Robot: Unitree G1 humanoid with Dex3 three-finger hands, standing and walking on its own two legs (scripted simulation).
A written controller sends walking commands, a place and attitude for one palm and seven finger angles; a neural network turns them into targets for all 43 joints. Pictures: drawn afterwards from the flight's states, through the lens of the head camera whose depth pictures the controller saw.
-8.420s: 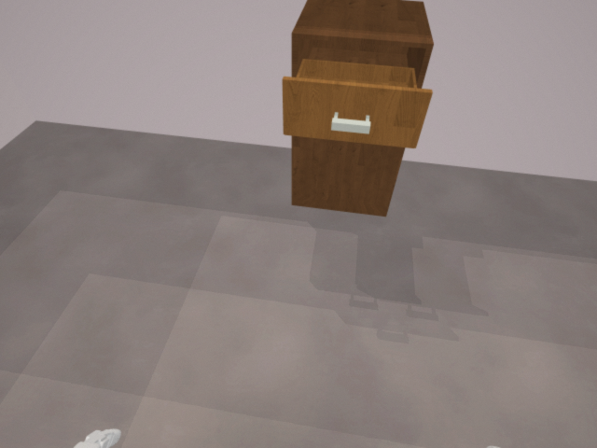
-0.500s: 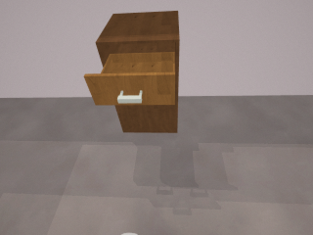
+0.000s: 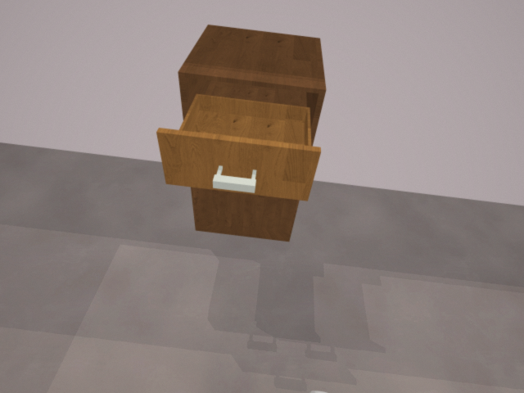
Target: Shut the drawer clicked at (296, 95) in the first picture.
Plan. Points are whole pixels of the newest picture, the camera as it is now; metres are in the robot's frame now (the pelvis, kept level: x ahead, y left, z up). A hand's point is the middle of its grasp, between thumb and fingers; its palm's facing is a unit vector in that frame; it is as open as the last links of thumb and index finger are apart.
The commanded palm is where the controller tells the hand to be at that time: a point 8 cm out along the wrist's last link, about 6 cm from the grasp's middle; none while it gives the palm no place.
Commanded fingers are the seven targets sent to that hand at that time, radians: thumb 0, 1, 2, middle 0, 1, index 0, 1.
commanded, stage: take the last steps up to it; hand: left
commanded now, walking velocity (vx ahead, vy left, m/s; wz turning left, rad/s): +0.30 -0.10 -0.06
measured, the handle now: (235, 177) +0.64 +0.11 -0.09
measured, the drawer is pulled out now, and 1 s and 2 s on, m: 0.30 0.30 0.30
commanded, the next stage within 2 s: come to a stop and stand still in 0.92 s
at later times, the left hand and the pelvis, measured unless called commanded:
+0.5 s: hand (216, 353) +0.23 +0.09 -0.17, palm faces +0.02 -0.97 -0.23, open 7.2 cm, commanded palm none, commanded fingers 0.00 0.90 0.90 -0.20 -0.30 -0.20 -0.30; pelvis +0.15 -0.09 -0.01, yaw -1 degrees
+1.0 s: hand (219, 345) +0.25 +0.09 -0.18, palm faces +0.10 -0.98 -0.15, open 7.4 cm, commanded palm none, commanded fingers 0.00 0.90 0.90 -0.20 -0.30 -0.20 -0.30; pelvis +0.27 -0.08 +0.00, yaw +1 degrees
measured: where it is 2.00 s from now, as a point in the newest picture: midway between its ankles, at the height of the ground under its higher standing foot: outside the picture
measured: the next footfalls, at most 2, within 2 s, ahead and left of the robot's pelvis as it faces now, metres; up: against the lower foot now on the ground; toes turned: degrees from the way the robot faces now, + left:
right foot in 0.30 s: +0.26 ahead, -0.17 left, +0.00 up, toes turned -9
left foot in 0.78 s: +0.29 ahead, +0.04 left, +0.00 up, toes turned +8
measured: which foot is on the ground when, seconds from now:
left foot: down 0.00-0.28, up 0.30-0.76, down 0.78-1.00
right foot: up 0.00-0.28, down 0.30-0.80, up 0.82-1.00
